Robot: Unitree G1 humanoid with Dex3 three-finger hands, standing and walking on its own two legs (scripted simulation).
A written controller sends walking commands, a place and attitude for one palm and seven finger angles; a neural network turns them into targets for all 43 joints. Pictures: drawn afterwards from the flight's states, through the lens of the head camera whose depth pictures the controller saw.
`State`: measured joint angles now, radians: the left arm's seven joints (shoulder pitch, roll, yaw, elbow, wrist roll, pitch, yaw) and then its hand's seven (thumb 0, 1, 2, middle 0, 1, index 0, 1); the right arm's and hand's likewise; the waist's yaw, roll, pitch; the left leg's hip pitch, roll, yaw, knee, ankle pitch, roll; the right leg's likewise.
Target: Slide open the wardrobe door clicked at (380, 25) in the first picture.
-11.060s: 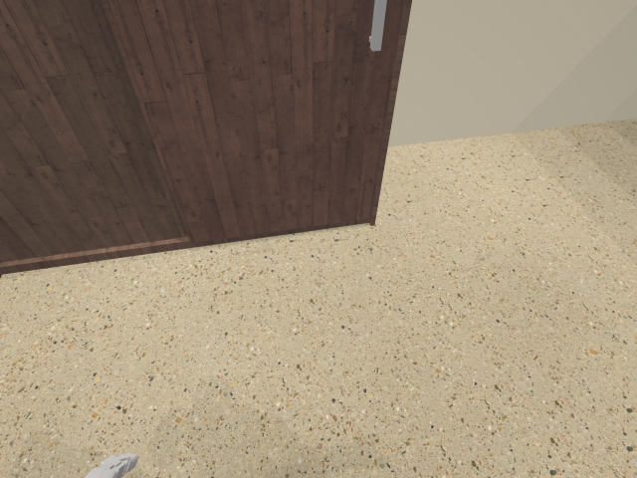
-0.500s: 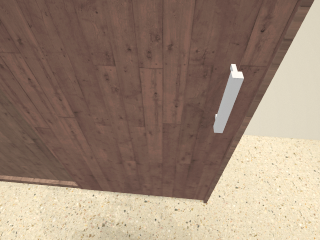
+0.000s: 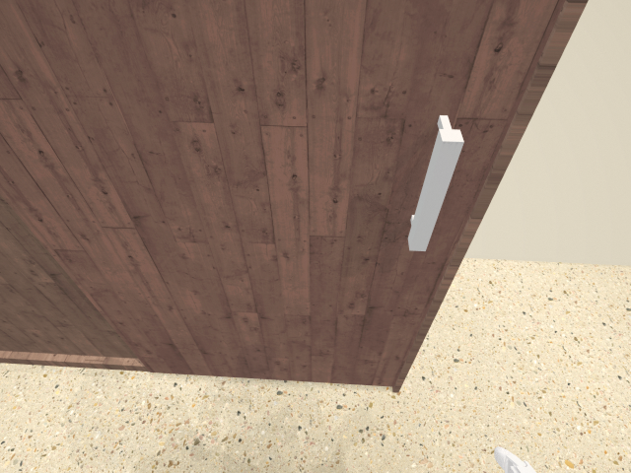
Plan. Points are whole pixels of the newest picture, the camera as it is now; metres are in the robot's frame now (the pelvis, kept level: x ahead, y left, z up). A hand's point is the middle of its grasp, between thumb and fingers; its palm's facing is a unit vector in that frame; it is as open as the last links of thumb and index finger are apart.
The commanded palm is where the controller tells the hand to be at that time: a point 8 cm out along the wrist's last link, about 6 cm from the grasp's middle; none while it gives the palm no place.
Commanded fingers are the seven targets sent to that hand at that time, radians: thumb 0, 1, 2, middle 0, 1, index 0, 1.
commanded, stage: raise the hand with hooked fingers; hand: right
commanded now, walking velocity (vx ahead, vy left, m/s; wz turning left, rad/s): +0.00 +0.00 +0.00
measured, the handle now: (429, 187) +0.46 -0.13 +0.12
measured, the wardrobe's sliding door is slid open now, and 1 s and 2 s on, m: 0.00 0.00 0.00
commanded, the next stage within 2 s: move the hooked fingers beside the handle in 2.00 s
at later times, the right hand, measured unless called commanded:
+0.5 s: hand (515, 455) +0.16 -0.20 +0.00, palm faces +0.08 +0.99 -0.07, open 9.7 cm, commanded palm +0.14 -0.26 +0.01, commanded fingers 0.00 -0.18 -0.59 0.25 0.76 0.25 0.76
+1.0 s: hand (575, 391) +0.21 -0.26 +0.07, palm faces +0.08 +1.00 -0.06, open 12.6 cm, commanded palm +0.18 -0.30 +0.08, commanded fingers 0.00 0.41 -0.34 0.29 1.14 0.29 1.14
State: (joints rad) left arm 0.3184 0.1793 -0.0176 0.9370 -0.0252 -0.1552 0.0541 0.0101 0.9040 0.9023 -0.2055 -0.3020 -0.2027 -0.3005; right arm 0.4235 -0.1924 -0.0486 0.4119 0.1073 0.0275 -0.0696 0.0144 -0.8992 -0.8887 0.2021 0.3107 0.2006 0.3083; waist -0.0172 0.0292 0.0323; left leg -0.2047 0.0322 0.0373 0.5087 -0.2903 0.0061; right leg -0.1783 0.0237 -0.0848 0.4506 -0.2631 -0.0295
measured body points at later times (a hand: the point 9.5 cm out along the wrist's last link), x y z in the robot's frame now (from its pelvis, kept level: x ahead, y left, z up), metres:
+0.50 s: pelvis -0.04 +0.03 -0.06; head +0.00 +0.01 +0.39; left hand +0.18 +0.24 -0.12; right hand +0.15 -0.26 +0.01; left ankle -0.01 +0.11 -0.74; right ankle -0.01 -0.09 -0.74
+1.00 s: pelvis -0.02 +0.00 -0.02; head +0.00 -0.01 +0.42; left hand +0.17 +0.24 -0.09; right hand +0.20 -0.31 +0.07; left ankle -0.01 +0.11 -0.74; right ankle -0.01 -0.09 -0.74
